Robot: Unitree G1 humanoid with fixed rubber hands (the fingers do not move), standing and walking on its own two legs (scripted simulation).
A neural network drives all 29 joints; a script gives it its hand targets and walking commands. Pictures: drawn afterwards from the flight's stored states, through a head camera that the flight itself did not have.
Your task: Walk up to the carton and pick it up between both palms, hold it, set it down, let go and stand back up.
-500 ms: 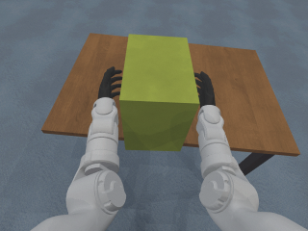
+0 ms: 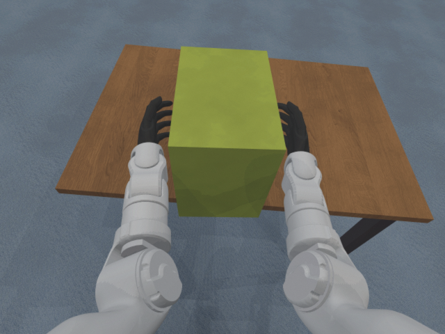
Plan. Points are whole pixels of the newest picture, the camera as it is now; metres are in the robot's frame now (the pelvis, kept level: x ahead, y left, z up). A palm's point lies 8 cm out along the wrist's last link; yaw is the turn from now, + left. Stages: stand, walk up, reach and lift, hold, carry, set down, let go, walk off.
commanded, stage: set down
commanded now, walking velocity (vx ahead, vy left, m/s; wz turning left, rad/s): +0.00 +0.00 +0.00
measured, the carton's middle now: (221, 136) +0.48 +0.01 +0.04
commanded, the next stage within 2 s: none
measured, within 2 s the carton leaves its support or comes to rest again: neither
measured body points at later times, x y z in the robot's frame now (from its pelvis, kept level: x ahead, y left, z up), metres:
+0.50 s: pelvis +0.00 +0.00 +0.00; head +0.05 +0.02 +0.44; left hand +0.44 +0.15 +0.08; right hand +0.44 -0.13 +0.09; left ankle -0.02 +0.12 -0.75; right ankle -0.01 -0.12 -0.75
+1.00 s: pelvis -0.02 -0.01 -0.02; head +0.04 +0.01 +0.43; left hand +0.45 +0.20 +0.11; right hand +0.47 -0.15 +0.12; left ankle -0.02 +0.12 -0.75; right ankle -0.01 -0.12 -0.75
